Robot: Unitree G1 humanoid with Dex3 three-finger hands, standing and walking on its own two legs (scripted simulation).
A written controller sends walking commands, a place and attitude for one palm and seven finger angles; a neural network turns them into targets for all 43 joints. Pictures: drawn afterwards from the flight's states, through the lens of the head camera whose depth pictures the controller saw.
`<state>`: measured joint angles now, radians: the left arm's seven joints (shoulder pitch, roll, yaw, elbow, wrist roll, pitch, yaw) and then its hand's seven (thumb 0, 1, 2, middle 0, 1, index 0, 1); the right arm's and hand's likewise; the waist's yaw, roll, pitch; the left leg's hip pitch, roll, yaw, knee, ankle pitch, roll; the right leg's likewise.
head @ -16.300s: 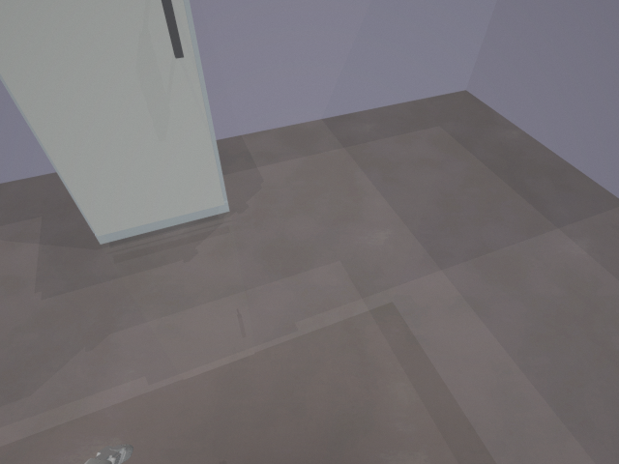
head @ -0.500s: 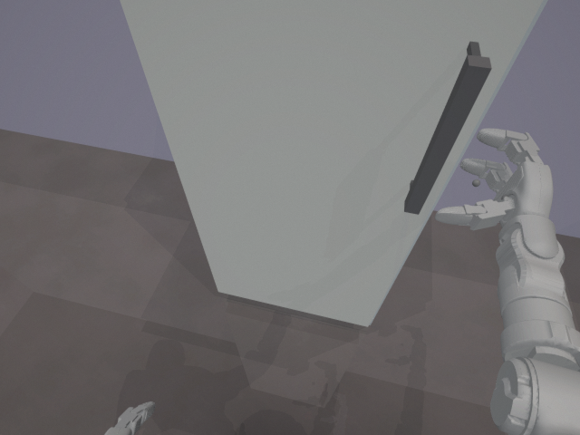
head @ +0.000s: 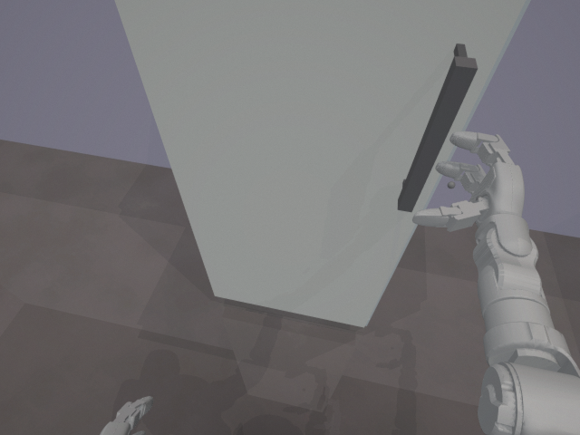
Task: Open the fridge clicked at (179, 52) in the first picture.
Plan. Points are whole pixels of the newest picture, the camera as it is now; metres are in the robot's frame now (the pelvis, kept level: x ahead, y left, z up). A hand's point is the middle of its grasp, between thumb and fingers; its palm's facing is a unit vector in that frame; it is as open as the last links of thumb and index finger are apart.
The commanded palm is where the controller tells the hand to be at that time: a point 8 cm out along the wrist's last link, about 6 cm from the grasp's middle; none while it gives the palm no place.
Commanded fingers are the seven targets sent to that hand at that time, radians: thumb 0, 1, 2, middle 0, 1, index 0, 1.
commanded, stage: feel for the door with the fingertips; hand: right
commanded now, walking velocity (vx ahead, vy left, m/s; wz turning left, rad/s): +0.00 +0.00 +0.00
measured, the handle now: (428, 139) +0.52 -0.15 +0.14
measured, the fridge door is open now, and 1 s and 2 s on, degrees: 0 0 0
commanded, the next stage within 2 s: slide the fingers in behind the handle in 0.52 s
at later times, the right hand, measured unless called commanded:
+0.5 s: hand (444, 168) +0.47 -0.17 +0.13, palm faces +0.10 +0.99 +0.01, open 14.0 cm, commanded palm +0.44 -0.22 +0.13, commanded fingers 0.00 0.50 -0.30 0.30 1.20 0.30 1.20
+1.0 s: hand (442, 174) +0.47 -0.17 +0.12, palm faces +0.10 +0.99 +0.02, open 13.9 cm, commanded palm +0.43 -0.21 +0.13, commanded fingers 0.00 0.50 -0.30 0.30 1.20 0.30 1.20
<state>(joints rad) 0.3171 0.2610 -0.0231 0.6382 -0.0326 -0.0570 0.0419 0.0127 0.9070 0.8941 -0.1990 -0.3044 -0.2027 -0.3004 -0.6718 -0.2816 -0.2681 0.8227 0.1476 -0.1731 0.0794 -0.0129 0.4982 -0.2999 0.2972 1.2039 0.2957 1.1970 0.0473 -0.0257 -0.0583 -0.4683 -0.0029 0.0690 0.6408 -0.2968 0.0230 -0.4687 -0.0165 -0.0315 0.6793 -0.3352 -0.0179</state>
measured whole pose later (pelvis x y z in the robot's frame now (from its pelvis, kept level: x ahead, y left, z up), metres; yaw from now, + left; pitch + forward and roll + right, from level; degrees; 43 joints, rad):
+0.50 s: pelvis +0.00 +0.00 +0.00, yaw +0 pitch +9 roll +1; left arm 0.37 0.27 -0.02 0.68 -0.02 -0.05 0.04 0.01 0.91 0.89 -0.20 -0.30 -0.20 -0.30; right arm -0.82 -0.33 -0.30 1.02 0.13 -0.24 0.08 -0.01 0.50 -0.30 0.30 1.20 0.30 1.20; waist 0.08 -0.03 -0.06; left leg -0.52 -0.01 0.07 0.66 -0.30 0.03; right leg -0.52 -0.02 -0.03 0.70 -0.34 -0.02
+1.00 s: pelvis +0.00 +0.00 +0.00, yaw +1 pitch +10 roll +1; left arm 0.38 0.26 -0.02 0.65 -0.02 -0.04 0.02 0.01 0.91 0.89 -0.20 -0.30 -0.20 -0.30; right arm -0.78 -0.32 -0.30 0.99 0.13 -0.25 0.07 -0.01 0.50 -0.30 0.32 1.22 0.31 1.21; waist 0.08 -0.03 -0.07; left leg -0.53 -0.01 0.06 0.66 -0.30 0.02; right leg -0.53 -0.02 -0.04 0.71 -0.35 -0.02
